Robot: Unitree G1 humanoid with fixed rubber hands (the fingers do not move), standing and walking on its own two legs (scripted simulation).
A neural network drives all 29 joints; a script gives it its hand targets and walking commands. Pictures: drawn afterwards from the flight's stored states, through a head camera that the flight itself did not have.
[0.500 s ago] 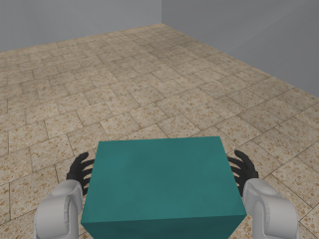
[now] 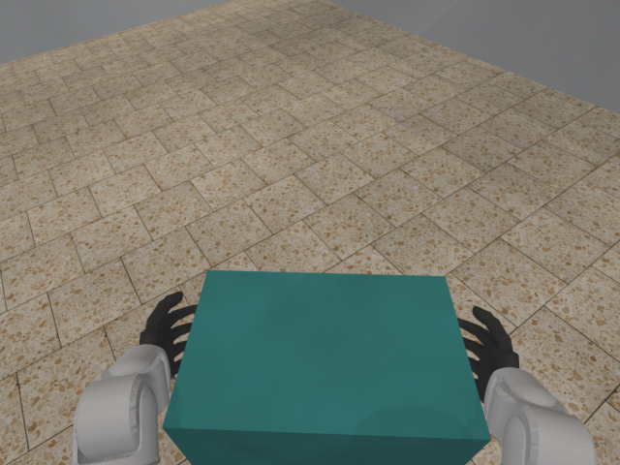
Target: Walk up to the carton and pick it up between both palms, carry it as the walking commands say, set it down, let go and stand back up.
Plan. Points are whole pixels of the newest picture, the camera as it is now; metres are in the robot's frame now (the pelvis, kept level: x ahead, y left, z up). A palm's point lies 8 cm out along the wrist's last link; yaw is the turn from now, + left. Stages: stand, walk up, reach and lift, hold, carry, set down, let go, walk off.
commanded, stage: carry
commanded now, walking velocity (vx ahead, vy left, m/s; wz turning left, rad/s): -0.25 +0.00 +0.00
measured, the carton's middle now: (322, 391) +0.24 -0.01 -0.02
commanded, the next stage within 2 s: none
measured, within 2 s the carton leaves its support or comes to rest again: neither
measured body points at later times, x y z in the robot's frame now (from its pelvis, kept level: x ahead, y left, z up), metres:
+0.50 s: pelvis -0.19 +0.01 +0.01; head -0.22 +0.03 +0.45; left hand +0.05 +0.24 +0.09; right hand +0.08 -0.14 +0.10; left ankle -0.18 +0.14 -0.72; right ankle -0.16 -0.12 -0.70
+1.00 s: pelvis -0.31 +0.00 +0.00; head -0.34 +0.00 +0.45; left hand -0.06 +0.20 +0.07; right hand -0.04 -0.18 +0.08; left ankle -0.18 +0.13 -0.72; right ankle -0.20 -0.12 -0.72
